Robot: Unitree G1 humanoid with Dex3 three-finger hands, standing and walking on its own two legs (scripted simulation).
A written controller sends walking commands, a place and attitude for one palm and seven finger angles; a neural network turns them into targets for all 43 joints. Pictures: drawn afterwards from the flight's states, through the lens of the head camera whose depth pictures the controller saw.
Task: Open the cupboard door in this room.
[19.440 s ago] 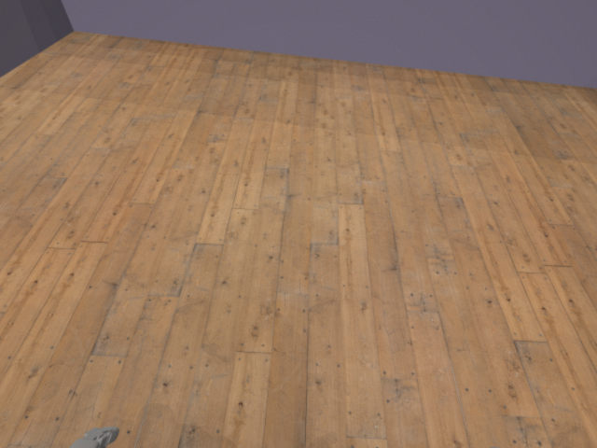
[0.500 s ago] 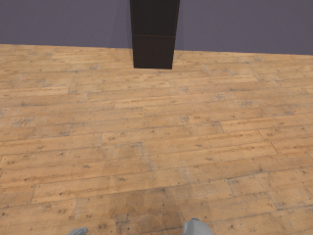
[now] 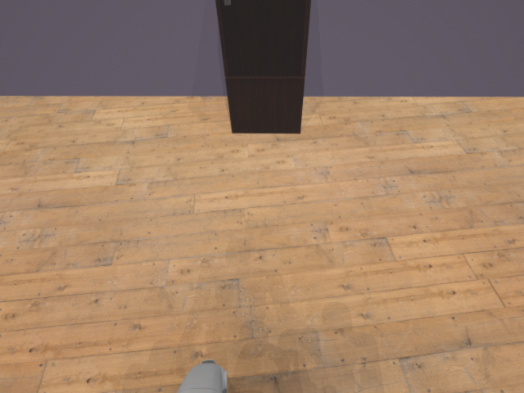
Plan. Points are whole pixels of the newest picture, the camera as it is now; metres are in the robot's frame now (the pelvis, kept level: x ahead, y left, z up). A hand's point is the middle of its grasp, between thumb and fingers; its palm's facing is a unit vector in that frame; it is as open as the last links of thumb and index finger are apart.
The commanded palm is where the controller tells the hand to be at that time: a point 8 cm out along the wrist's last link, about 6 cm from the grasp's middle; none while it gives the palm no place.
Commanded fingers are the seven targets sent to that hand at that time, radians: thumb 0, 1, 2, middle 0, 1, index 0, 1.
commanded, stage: turn or walk to find it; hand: left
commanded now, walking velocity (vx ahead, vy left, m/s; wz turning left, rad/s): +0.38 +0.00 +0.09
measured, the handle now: out of the picture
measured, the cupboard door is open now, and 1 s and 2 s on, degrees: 0 0 0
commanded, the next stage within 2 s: stand and wait in 0.68 s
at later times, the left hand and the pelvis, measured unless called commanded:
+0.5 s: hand (153, 332) +0.25 +0.24 -0.17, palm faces +0.07 -0.98 -0.18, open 7.3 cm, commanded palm none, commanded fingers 0.00 0.90 0.90 -0.20 -0.30 -0.20 -0.30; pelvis +0.20 +0.06 +0.00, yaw +0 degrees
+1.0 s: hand (198, 259) +0.42 +0.18 -0.17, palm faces +0.06 -0.97 -0.22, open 7.1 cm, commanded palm none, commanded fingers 0.00 0.90 0.90 -0.20 -0.30 -0.20 -0.30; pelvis +0.38 +0.00 +0.00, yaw +1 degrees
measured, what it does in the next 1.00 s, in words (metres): walks ahead: left foot, then right foot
